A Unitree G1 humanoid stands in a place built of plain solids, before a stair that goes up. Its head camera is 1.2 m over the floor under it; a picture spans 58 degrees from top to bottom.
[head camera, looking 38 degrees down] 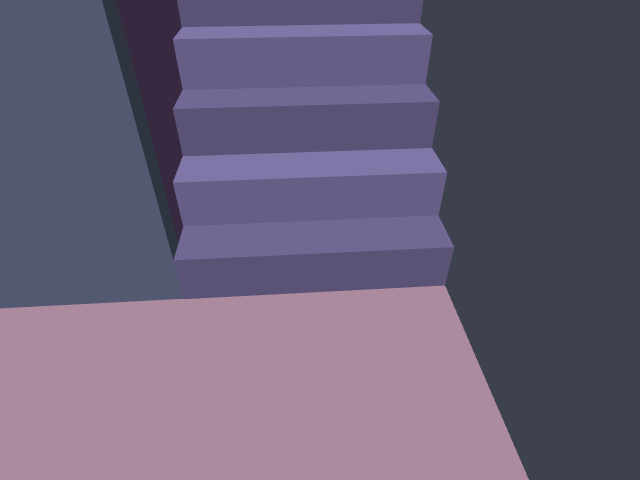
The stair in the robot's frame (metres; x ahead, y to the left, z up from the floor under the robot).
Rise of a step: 0.20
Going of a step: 0.21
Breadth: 1.02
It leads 4 degrees to the left of straight ahead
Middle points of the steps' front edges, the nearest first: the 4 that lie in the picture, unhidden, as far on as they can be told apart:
1.20 0.01 0.20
1.41 0.03 0.39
1.62 0.04 0.59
1.82 0.06 0.79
